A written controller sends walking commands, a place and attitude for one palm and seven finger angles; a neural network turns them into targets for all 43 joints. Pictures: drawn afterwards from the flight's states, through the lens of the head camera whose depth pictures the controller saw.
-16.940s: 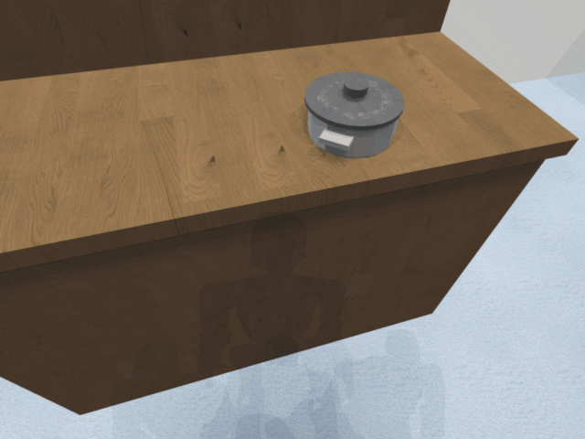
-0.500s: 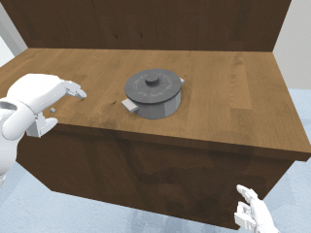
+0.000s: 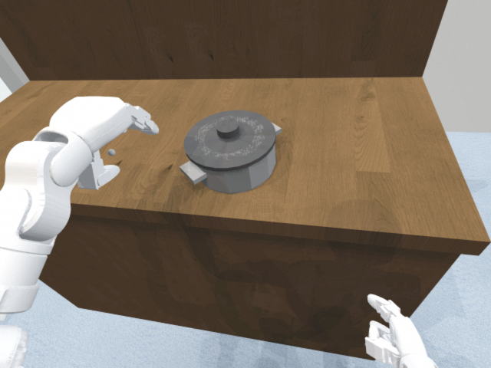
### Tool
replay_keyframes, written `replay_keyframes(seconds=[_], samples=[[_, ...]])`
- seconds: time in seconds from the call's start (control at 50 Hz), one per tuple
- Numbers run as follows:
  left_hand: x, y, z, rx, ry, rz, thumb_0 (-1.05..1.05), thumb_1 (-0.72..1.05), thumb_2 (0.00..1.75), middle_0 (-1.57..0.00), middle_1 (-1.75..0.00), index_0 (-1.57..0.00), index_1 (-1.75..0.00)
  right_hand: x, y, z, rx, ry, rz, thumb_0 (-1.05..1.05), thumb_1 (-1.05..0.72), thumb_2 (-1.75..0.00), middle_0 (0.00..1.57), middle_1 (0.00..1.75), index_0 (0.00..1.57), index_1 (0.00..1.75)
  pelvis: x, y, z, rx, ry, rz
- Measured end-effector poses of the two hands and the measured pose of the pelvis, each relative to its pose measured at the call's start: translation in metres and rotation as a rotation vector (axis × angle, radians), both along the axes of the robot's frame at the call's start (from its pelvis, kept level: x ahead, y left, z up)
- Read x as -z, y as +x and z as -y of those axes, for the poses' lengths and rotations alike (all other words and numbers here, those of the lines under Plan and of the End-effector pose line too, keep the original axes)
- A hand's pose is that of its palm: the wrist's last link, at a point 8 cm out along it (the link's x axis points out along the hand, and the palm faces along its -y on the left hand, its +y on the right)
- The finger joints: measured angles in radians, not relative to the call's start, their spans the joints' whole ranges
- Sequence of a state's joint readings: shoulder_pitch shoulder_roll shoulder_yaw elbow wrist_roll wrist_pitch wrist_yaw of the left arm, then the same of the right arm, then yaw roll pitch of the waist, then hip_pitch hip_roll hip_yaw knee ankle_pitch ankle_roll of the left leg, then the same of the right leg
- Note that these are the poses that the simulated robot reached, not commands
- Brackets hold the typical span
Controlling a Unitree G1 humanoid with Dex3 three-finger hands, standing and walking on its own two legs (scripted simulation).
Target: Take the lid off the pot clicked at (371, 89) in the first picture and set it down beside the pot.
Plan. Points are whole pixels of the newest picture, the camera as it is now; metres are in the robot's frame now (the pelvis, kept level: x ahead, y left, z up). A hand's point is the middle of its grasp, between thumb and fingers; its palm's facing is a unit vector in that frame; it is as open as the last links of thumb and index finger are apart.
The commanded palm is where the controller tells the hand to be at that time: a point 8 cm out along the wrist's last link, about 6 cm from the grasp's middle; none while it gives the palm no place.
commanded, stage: move the open hand above the knob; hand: left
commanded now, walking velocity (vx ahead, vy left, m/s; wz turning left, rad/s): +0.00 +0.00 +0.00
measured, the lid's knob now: (227, 128) +0.49 +0.07 +0.15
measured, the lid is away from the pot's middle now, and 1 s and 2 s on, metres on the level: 0.00 0.00 0.00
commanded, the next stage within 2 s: none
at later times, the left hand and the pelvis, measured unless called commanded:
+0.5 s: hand (163, 125) +0.40 +0.15 +0.23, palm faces -0.07 +0.01 -1.00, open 10.3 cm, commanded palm +0.37 +0.15 +0.28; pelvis +0.02 -0.01 +0.00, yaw -1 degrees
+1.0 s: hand (200, 110) +0.44 +0.10 +0.23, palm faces -0.07 +0.01 -1.00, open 10.3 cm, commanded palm +0.42 +0.10 +0.28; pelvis +0.02 -0.01 +0.00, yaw -1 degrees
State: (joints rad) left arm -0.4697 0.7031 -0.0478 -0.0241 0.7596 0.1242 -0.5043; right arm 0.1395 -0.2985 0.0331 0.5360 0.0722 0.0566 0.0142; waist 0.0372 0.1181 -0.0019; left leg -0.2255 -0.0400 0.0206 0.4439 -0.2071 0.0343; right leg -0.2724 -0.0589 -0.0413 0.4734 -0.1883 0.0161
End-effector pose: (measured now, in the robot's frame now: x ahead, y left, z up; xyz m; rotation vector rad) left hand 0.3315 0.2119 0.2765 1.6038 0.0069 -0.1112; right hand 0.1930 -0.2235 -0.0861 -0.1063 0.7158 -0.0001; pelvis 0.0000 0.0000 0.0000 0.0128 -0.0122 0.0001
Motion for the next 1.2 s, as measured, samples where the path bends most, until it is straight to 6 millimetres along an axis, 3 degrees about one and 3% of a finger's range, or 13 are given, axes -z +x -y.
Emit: replay_keyframes(seconds=[0.38, 0.76, 1.2], samples=[[-0.001, 0.047, 0.051, 0.055, -0.025, -0.005, 0.00, -0.39, 1.62, -0.86, -0.08, -0.86, -0.09, 0.005, 0.007, 0.009, 0.027, 0.017, -0.039, 0.01, -0.91, -0.90, 0.20, 0.30, 0.20, 0.30, 0.000, 0.015, 0.005, 0.007, 0.007, -0.015], [-0.005, 0.066, 0.088, 0.098, -0.031, 0.012, 0.00, -0.39, 1.62, -0.86, -0.08, -0.86, -0.09, 0.007, 0.009, 0.008, 0.035, 0.029, -0.056, 0.01, -0.91, -0.90, 0.20, 0.30, 0.20, 0.30, 0.001, 0.019, 0.006, 0.009, 0.011, -0.017], [-0.009, 0.114, 0.133, 0.088, -0.036, -0.024, 0.00, -0.39, 1.62, -0.86, -0.08, -0.86, -0.09, 0.021, -0.026, 0.025, 0.118, 0.005, -0.145, 0.01, -0.91, -0.90, 0.20, 0.30, 0.20, 0.30, 0.000, 0.024, 0.008, 0.017, 0.015, -0.035]])
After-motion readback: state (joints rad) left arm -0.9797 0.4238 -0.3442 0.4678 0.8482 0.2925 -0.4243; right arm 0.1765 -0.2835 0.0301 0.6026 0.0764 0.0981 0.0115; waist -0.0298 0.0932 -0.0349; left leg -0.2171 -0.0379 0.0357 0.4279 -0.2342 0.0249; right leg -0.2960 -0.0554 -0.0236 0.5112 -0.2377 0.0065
